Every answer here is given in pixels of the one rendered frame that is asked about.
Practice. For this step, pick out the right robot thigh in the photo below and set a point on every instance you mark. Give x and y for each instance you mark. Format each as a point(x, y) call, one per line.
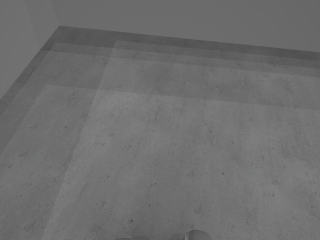
point(197, 235)

